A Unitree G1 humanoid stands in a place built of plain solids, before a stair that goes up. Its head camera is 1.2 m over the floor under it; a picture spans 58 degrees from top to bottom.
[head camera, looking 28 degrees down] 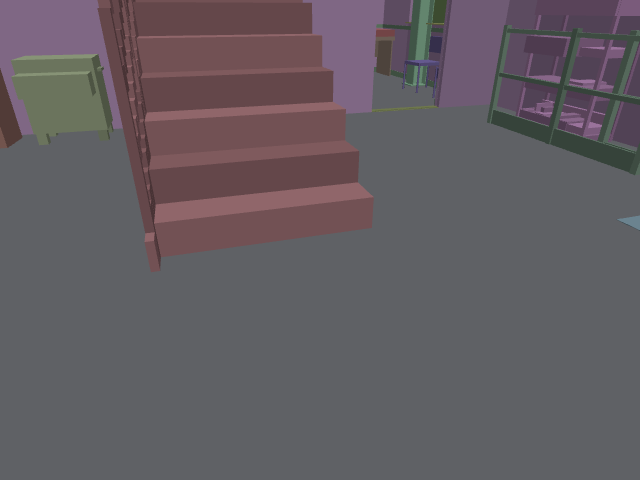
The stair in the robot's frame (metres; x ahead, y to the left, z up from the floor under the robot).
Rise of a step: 0.21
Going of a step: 0.26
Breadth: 1.30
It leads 17 degrees to the left of straight ahead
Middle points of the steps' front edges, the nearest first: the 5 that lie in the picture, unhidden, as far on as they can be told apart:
2.23 0.30 0.21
2.48 0.37 0.42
2.73 0.45 0.62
2.99 0.53 0.83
3.24 0.60 1.04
